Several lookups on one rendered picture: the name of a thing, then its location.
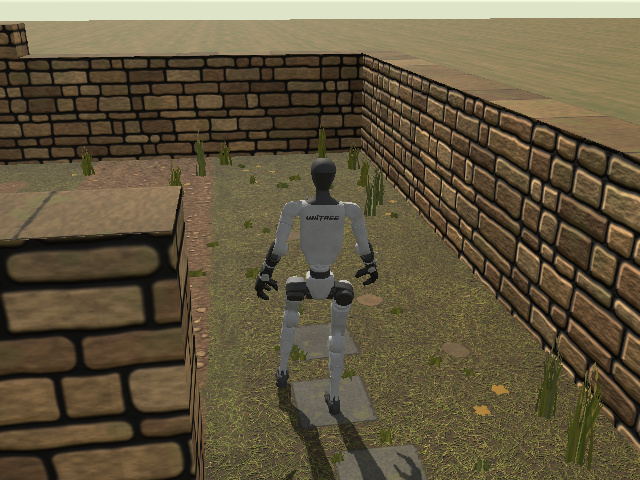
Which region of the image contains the left robot upper arm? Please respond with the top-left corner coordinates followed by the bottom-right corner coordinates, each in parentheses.
top-left (272, 200), bottom-right (302, 257)

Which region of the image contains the left robot shin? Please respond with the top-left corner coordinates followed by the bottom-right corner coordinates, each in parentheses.
top-left (279, 310), bottom-right (295, 375)

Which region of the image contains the left robot hand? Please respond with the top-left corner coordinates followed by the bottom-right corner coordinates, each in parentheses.
top-left (255, 276), bottom-right (278, 300)

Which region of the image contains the right robot hand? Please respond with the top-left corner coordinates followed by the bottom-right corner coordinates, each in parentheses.
top-left (355, 268), bottom-right (378, 286)

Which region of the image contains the robot left forearm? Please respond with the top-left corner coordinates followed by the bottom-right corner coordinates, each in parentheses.
top-left (258, 240), bottom-right (281, 281)

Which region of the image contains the right robot upper arm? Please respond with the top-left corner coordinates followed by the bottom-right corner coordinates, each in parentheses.
top-left (343, 202), bottom-right (371, 256)

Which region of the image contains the robot right thigh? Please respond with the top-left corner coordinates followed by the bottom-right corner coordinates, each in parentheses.
top-left (327, 280), bottom-right (354, 353)

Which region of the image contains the robot right forearm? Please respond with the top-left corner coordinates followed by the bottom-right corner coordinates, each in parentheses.
top-left (360, 240), bottom-right (377, 273)

